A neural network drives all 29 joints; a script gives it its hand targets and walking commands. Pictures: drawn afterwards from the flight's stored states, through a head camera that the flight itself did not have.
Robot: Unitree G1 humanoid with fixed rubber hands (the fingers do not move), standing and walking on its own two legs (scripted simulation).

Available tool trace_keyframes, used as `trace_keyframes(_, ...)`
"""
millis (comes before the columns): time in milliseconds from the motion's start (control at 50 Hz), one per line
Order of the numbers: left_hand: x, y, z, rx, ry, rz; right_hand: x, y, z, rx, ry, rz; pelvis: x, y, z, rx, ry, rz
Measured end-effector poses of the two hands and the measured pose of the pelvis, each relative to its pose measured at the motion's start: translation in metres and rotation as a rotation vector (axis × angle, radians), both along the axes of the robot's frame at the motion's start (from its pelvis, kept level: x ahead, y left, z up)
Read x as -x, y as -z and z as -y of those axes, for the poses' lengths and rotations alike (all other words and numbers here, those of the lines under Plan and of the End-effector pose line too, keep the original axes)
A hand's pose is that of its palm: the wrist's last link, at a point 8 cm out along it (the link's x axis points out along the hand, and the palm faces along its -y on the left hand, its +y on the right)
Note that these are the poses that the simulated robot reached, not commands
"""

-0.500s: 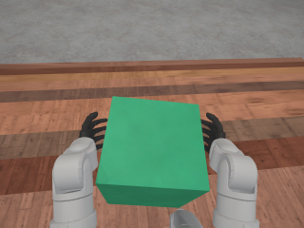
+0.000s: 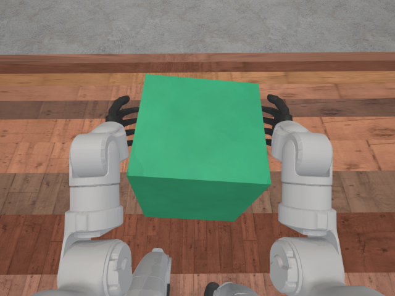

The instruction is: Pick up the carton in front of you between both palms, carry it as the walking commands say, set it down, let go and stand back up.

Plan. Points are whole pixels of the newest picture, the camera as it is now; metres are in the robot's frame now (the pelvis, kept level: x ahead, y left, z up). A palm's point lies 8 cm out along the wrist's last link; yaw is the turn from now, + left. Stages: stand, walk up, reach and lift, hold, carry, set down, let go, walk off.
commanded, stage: carry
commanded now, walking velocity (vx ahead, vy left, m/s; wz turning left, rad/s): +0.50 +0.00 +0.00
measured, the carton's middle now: (195, 157) +0.37 +0.02 +0.00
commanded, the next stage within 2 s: none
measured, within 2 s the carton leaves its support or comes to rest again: neither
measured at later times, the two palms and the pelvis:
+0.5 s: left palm (147, 58) +0.72 +0.18 -0.05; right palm (248, 65) +0.69 -0.12 -0.04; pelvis +0.35 +0.07 -0.15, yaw -2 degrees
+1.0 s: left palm (146, 29) +1.03 +0.25 -0.18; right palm (218, 25) +1.07 -0.04 -0.17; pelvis +0.71 +0.07 -0.26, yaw +0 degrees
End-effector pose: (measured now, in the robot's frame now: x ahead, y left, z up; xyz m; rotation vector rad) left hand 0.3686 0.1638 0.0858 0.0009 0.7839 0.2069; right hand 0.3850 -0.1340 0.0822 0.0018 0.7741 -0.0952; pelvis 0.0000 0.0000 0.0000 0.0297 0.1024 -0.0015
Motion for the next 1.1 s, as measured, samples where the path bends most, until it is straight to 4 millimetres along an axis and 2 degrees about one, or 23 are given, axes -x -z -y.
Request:
trace_keyframes(80, -0.053, -0.009, 0.0, 0.021, -0.001, 0.071, -0.045, -0.007, 0.001, -0.016, 0.033, 0.068, -0.052, 0.004, -0.004, 0.007, 0.01, -0.005)
trace_keyframes(140, -0.094, -0.012, -0.003, 0.03, 0.008, 0.12, -0.082, -0.011, -0.002, -0.013, 0.049, 0.118, -0.096, 0.014, -0.01, 0.023, 0.021, 0.001)
trace_keyframes(200, -0.138, -0.008, -0.011, 0.019, 0.02, 0.151, -0.126, -0.008, -0.01, -0.006, 0.048, 0.15, -0.146, 0.033, -0.018, 0.048, 0.031, 0.015)
trace_keyframes(260, -0.188, 0.007, -0.021, 0.007, 0.043, 0.173, -0.173, 0.004, -0.02, 0.014, 0.047, 0.173, -0.2, 0.064, -0.028, 0.074, 0.034, 0.041)
trace_keyframes(320, -0.245, 0.035, -0.02, 0.018, 0.107, 0.194, -0.216, 0.022, -0.02, 0.062, 0.082, 0.195, -0.255, 0.108, -0.04, 0.075, 0.029, 0.084)
trace_keyframes(380, -0.291, 0.069, -0.013, 0.005, 0.162, 0.141, -0.251, 0.057, -0.013, 0.079, 0.11, 0.14, -0.29, 0.135, -0.052, 0.06, 0.019, 0.077)
trace_keyframes(460, -0.332, 0.117, -0.013, -0.001, 0.174, 0.0, -0.287, 0.108, -0.013, 0.057, 0.125, -0.002, -0.33, 0.144, -0.065, 0.051, 0.03, 0.061)
trace_keyframes(560, -0.386, 0.157, -0.024, 0.025, 0.145, -0.066, -0.345, 0.145, -0.024, 0.044, 0.127, -0.068, -0.384, 0.146, -0.072, 0.053, 0.03, 0.028)
trace_keyframes(680, -0.463, 0.184, -0.032, 0.058, 0.103, -0.013, -0.427, 0.17, -0.032, 0.042, 0.123, -0.016, -0.467, 0.163, -0.071, 0.043, -0.006, 0.012)
trace_keyframes(760, -0.523, 0.195, -0.034, 0.044, 0.084, 0.079, -0.495, 0.184, -0.033, 0.032, 0.098, 0.076, -0.538, 0.197, -0.068, 0.016, -0.015, 0.05)
trace_keyframes(840, -0.577, 0.211, -0.056, -0.008, 0.027, 0.147, -0.573, 0.203, -0.055, 0.03, 0.006, 0.146, -0.601, 0.237, -0.064, 0.034, -0.006, 0.059)
trace_keyframes(940, -0.627, 0.249, -0.082, 0.012, -0.029, 0.045, -0.641, 0.236, -0.083, 0.05, -0.055, 0.045, -0.666, 0.252, -0.06, 0.045, -0.004, 0.041)
trace_keyframes(1020, -0.681, 0.266, -0.092, -0.006, -0.035, 0.005, -0.694, 0.262, -0.093, 0.037, -0.06, 0.006, -0.719, 0.263, -0.068, 0.041, 0.0, 0.03)
trace_keyframes(1100, -0.751, 0.274, -0.099, -0.037, -0.008, 0.049, -0.755, 0.28, -0.099, 0.009, -0.035, 0.05, -0.781, 0.287, -0.084, 0.052, 0.008, 0.032)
